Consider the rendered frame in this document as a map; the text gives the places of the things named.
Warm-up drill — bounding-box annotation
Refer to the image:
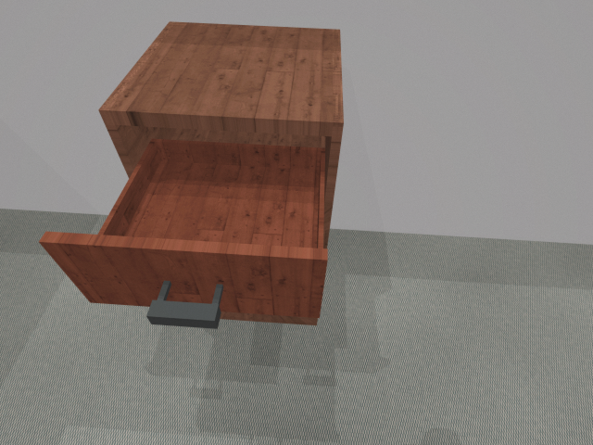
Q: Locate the drawer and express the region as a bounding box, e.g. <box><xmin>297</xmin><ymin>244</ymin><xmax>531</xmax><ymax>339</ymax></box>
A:
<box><xmin>39</xmin><ymin>139</ymin><xmax>328</xmax><ymax>318</ymax></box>

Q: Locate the cabinet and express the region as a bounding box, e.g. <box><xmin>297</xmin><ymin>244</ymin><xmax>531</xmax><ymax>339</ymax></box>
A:
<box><xmin>99</xmin><ymin>21</ymin><xmax>344</xmax><ymax>325</ymax></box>

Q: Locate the handle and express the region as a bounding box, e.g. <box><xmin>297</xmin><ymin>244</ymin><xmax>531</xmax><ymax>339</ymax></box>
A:
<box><xmin>146</xmin><ymin>281</ymin><xmax>223</xmax><ymax>329</ymax></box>

